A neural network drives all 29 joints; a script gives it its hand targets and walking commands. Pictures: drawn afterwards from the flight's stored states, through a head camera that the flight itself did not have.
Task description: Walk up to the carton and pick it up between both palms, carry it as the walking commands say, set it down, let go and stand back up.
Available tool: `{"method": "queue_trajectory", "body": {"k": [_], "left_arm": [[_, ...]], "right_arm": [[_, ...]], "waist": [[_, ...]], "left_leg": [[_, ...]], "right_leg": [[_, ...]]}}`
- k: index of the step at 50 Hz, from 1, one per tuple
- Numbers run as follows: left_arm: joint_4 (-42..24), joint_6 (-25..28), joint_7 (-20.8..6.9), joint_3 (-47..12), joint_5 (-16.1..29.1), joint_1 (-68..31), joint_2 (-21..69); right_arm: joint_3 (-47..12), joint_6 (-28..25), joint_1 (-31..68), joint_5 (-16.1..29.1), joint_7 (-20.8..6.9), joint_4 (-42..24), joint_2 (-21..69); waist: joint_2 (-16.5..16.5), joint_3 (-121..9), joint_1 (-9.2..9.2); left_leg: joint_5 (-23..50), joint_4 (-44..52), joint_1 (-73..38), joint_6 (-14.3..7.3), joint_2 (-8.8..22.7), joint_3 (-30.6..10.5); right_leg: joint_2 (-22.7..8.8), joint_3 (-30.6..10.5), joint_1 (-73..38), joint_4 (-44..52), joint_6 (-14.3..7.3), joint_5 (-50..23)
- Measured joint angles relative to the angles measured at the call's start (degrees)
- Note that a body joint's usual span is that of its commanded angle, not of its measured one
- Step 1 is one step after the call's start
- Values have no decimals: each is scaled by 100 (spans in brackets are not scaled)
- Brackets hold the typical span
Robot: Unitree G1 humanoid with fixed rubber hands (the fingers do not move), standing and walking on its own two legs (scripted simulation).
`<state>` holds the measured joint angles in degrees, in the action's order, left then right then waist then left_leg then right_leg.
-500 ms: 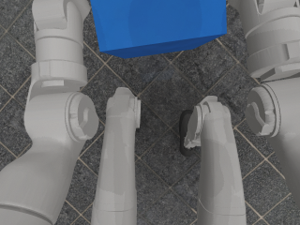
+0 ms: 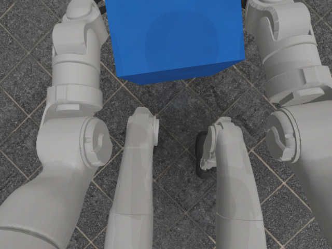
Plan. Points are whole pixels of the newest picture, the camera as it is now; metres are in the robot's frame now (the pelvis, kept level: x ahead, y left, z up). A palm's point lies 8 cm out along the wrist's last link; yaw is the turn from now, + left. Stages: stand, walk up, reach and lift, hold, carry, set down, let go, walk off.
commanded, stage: reach and lift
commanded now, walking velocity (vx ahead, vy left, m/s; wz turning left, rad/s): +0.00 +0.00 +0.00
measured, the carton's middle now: (171, 25) +0.53 +0.06 -0.10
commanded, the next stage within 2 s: none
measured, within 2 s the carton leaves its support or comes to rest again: neither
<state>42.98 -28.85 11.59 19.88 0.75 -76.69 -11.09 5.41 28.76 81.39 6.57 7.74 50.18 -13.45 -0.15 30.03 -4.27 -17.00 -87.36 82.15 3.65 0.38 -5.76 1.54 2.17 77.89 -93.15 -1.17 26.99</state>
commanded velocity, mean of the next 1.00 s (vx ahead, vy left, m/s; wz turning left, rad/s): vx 0.00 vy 0.00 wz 0.00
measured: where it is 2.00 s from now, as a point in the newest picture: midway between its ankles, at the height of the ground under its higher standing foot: (174, 154)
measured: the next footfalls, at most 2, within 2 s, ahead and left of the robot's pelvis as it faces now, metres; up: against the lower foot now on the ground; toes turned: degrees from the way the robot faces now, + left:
none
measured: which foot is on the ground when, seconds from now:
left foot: down 0.00-1.00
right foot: down 0.00-1.00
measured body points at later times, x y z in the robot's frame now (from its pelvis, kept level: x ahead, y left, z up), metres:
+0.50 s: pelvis +0.00 +0.00 +0.06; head +0.25 +0.02 +0.43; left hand +0.51 +0.21 +0.04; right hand +0.54 -0.09 +0.04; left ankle +0.21 +0.15 -0.52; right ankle +0.15 -0.11 -0.52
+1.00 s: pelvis +0.01 +0.00 +0.13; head +0.22 +0.03 +0.52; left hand +0.49 +0.21 +0.11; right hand +0.52 -0.08 +0.11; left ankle +0.21 +0.15 -0.52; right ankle +0.15 -0.11 -0.52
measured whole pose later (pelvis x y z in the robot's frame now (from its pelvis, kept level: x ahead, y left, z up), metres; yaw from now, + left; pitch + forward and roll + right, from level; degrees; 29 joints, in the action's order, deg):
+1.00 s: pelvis +0.01 +0.00 +0.13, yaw +2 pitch +1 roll -1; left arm 39.5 -29.1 11.6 17.7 -1.8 -62.6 -6.1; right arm 8.8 27.7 64.7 2.3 6.0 45.5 -8.1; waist -0.2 29.9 -4.3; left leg -9.5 -57.0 48.2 3.7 0.2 -6.4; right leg 1.5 2.2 44.3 -62.3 -1.3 18.7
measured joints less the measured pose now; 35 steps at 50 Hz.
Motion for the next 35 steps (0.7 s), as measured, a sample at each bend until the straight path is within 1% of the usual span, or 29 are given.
{"method": "queue_trajectory", "body": {"k": [15, 35], "left_arm": [[-29, -1, 0, -77, -49, 365, 106], [-173, -1, 0, -177, -160, 946, 319]], "right_arm": [[96, -28, -399, -95, -29, -44, 142], [257, -74, -1152, -278, -97, -309, 373]], "waist": [[0, -5, 0], [0, -12, 0]], "left_leg": [[212, 842, -926, 0, -13, -12], [522, 2102, -2291, 0, -16, -38]], "right_leg": [[0, 0, -888, 823, -25, -237], [0, -1, -2239, 2102, -29, -580]]}}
